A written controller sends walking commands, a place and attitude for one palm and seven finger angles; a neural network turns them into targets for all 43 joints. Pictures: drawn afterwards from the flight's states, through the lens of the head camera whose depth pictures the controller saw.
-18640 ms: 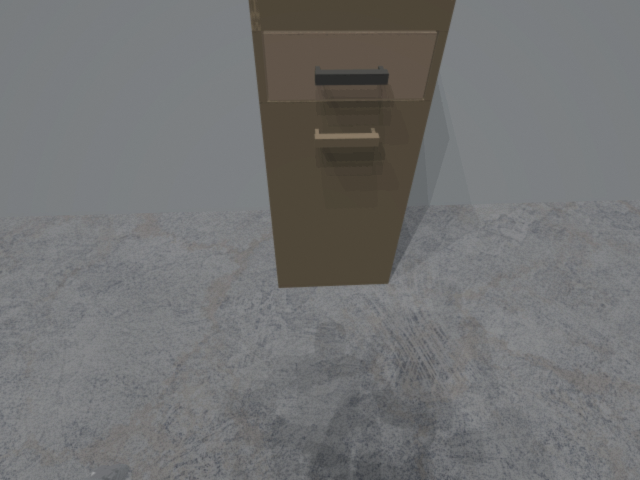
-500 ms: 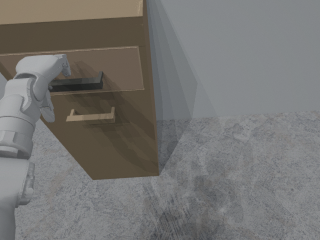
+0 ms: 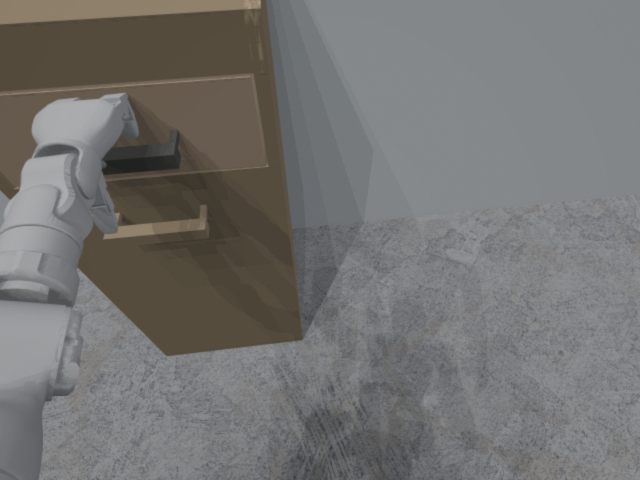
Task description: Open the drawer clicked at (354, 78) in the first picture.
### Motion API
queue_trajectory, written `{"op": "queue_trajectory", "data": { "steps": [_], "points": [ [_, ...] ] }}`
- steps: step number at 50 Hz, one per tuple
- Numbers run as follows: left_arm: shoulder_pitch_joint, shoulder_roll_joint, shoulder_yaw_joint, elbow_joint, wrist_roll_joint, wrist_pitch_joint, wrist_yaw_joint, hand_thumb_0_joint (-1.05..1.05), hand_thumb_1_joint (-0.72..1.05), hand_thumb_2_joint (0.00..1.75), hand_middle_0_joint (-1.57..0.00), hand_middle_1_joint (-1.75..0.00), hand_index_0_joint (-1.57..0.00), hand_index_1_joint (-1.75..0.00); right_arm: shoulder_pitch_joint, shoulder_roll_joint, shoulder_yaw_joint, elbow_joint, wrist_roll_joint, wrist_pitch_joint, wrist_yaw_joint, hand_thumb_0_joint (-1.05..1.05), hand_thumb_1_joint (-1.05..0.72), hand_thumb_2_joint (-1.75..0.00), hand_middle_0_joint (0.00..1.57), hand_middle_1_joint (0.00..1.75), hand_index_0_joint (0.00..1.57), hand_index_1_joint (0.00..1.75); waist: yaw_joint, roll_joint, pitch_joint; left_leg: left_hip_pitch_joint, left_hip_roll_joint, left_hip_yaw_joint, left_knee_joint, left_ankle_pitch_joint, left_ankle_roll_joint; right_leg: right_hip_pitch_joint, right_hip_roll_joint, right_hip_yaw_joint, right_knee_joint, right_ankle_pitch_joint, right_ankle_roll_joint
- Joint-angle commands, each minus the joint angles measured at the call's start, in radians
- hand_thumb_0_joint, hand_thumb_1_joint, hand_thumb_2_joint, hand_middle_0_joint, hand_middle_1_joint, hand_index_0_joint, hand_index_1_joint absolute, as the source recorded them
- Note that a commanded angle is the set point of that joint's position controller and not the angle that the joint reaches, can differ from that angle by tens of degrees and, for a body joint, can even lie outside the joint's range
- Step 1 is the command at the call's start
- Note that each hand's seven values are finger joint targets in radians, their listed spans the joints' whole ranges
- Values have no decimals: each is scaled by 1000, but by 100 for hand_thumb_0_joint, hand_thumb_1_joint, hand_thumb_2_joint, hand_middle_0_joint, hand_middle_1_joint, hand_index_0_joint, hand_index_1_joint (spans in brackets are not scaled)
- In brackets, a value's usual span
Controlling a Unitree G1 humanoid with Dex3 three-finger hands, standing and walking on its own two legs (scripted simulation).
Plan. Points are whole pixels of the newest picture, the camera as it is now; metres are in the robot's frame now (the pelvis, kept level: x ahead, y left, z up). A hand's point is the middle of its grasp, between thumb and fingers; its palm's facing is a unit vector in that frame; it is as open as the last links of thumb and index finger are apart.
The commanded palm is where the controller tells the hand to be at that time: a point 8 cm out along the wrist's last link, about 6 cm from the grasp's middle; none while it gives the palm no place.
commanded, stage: lower the fingers behind the handle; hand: left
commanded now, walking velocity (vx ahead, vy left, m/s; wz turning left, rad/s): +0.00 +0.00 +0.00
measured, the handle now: (118, 150) +0.54 +0.26 +0.10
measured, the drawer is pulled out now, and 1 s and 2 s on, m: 0.00 0.00 0.00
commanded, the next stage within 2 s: close the thumb around the handle in 0.82 s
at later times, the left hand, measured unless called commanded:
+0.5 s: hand (101, 189) +0.48 +0.27 +0.09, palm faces -0.06 +0.00 -1.00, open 13.8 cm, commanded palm +0.47 +0.26 +0.14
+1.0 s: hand (112, 186) +0.48 +0.26 +0.09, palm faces -0.05 +0.01 -1.00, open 13.7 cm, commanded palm +0.47 +0.26 +0.14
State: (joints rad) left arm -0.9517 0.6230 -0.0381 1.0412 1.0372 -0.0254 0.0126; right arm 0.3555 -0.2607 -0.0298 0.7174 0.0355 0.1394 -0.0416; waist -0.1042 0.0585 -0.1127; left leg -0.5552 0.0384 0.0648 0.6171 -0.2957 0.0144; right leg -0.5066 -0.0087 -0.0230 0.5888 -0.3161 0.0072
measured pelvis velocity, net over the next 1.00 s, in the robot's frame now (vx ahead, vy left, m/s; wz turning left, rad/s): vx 0.00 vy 0.00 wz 0.01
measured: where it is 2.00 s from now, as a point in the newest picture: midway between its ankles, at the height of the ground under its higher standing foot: outside the picture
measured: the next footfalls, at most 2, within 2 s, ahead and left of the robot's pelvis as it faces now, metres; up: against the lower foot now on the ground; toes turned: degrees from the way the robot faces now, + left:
none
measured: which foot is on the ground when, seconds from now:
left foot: down 0.00-1.00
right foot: down 0.00-1.00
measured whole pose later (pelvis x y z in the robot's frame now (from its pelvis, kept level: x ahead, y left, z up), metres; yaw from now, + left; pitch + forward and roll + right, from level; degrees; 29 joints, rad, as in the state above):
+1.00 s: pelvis +0.00 +0.00 +0.00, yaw +1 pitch +15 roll -1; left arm -0.86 0.60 -0.02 0.99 1.05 -0.09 0.12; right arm 0.35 -0.26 -0.05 0.72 0.02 0.13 -0.04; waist -0.09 0.05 -0.11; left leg -0.60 0.04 0.05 0.66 -0.32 0.01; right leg -0.55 -0.01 -0.04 0.63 -0.34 0.00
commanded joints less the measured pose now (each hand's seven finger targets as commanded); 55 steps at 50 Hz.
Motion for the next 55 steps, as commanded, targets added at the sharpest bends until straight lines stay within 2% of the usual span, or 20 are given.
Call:
{"op": "queue_trajectory", "data": {
  "steps": [1, 4, 7, 8, 10, 14, 16, 19, 21, 23, 27, 31, 33, 34, 37, 39, 43, 46, 48, 55],
  "points": [
    [-385, 313, 101, -177, -5, -77, 3, 0, -50, 30, -30, -120, -30, -120, 71, -177, -53, -88, -3, -21, -36, 0, -90, -90, 20, 30, 20, 30, 4, -52, -271, 203, -42, -32, -31, 284, 43, 97, 49, 7, -64, 291, -29],
    [-385, 326, 139, -261, -3, -154, 32, 0, -50, 30, -30, -120, -30, -120, 80, -165, -61, -99, -12, -27, -36, 0, -90, -90, 20, 30, 20, 30, 19, -3, -337, 233, -42, -38, -12, 346, 40, 98, 55, 8, -37, 316, -35],
    [-391, 342, 179, -322, 0, -185, 92, 0, -50, 30, -30, -120, -30, -120, 88, -160, -72, -95, -20, -34, -29, 0, -90, -90, 20, 30, 20, 30, 26, 56, -389, 264, -38, -41, 14, 408, 32, 69, 61, 2, -8, 333, -38],
    [-386, 362, 210, -339, -1, -189, 115, 0, -50, 30, -30, -120, -30, -120, 94, -161, -77, -90, -27, -35, -26, 0, -90, -90, 20, 30, 20, 30, 34, 45, -430, 272, -36, -43, 26, 448, 32, 85, 64, 1, 2, 354, -38],
    [-352, 377, 234, -309, 7, -167, 159, 0, -50, 30, -30, -120, -30, -120, 97, -160, -80, -82, -26, -36, -19, 0, -90, -90, 20, 30, 20, 30, 40, 48, -435, 257, -35, -42, 36, 466, 27, 82, 64, -5, 15, 371, -36],
    [-344, 294, 167, -271, 12, -93, 204, 0, -50, 30, -30, -120, -30, -120, 98, -166, -86, -60, -27, -37, -1, 0, -90, -90, 20, 30, 20, 30, 16, 49, -428, 267, -30, -34, 44, 484, 26, 53, 65, -11, 12, 379, -31],
    [-351, 284, 142, -253, 20, -59, 198, 0, -50, 30, -30, -120, -30, -120, 98, -172, -87, -58, -25, -34, 0, 0, -90, -90, 20, 30, 20, 30, 10, 37, -433, 264, -33, -34, 41, 458, 27, 60, 64, -9, 6, 372, -30],
    [-391, 195, 55, -255, 7, -40, 161, 0, -50, 30, -30, -120, -30, -120, 99, -172, -90, -52, -20, -32, -2, 0, -90, -90, 20, 30, 20, 30, -25, 26, -404, 286, -33, -33, 38, 439, 35, 46, 62, -6, -18, 373, -27],
    [-382, 251, 90, -264, 9, -50, 135, 0, -50, 30, -30, -120, -30, -120, 98, -178, -88, -53, -20, -28, -11, 0, -90, -90, 20, 30, 20, 30, -17, 19, -408, 289, -36, -37, 34, 426, 37, 57, 60, -1, -20, 371, -27],
    [-425, 225, 65, -337, -5, -82, 114, 0, -50, 30, -30, -120, -30, -120, 93, -170, -87, -61, -25, -27, -17, 0, -90, -90, 20, 30, 20, 30, -23, 51, -437, 326, -38, -39, 39, 459, 39, 67, 59, 2, -21, 393, -30],
    [-317, 206, 70, -295, -12, -107, 94, 0, -50, 30, -30, -120, -30, -120, 76, -161, -80, -71, -20, -20, -17, 0, -90, -90, 20, 30, 20, 30, 1, 60, -353, 309, -36, -47, 33, 455, 33, 28, 63, -10, -19, 346, -35],
    [-301, 282, 135, -224, -5, -97, 121, 0, -50, 30, -30, -120, -30, -120, 63, -168, -69, -80, -18, -13, -16, 0, -90, -90, 20, 30, 20, 30, 12, -4, -296, 210, -40, -39, 18, 367, 32, 47, 58, -11, -13, 318, -35],
    [-336, 330, 174, -253, 3, -99, 146, 0, -50, 30, -30, -120, -30, -120, 64, -170, -69, -81, -21, -17, -17, 0, -90, -90, 20, 30, 20, 30, 22, -13, -345, 201, -40, -36, 21, 383, 33, 84, 56, -7, -3, 344, -36],
    [-323, 320, 166, -249, 11, -95, 156, 0, -50, 30, -30, -120, -30, -120, 63, -164, -69, -90, -19, -17, -15, 0, -90, -90, 20, 30, 20, 30, 28, 8, -363, 206, -43, -33, 23, 389, 31, 88, 57, -5, 4, 350, -36],
    [-361, 280, 139, -309, 22, -95, 178, 0, -50, 30, -30, -120, -30, -120, 69, -160, -77, -91, -24, -26, -10, 0, -90, -90, 20, 30, 20, 30, 21, 62, -430, 269, -37, -37, 42, 458, 29, 66, 60, -7, 16, 372, -36],
    [-336, 292, 158, -316, 16, -96, 180, 0, -50, 30, -30, -120, -30, -120, 77, -162, -84, -86, -28, -26, -9, 0, -90, -90, 20, 30, 20, 30, 22, 49, -473, 294, -35, -37, 52, 498, 30, 89, 61, -3, 16, 403, -31],
    [-363, 267, 123, -262, 4, -74, 166, 0, -50, 30, -30, -120, -30, -120, 84, -168, -79, -69, -23, -23, -15, 0, -90, -90, 20, 30, 20, 30, -10, -19, -402, 244, -38, -35, 37, 416, 36, 86, 58, -4, -8, 381, -27],
    [-392, 242, 86, -250, 8, -64, 153, 0, -50, 30, -30, -120, -30, -120, 85, -168, -77, -63, -17, -25, -18, 0, -90, -90, 20, 30, 20, 30, -16, 13, -365, 248, -39, -39, 24, 367, 35, 48, 57, -6, -17, 330, -28],
    [-395, 221, 74, -267, 2, -76, 142, 0, -39, 35, -31, -121, -31, -121, 90, -165, -80, -63, -19, -26, -17, 0, -90, -90, 20, 30, 20, 30, -18, 26, -373, 278, -38, -42, 28, 396, 36, 43, 59, -7, -22, 332, -33],
    [-322, 341, 174, -215, 8, -93, 138, 0, 0, 52, -34, -125, -34, -125, 86, -168, -71, -73, -20, -20, -25, 0, -90, -90, 20, 30, 20, 30, 21, 2, -383, 205, -44, -28, 23, 375, 36, 113, 54, 3, -8, 373, -31]
  ]
}}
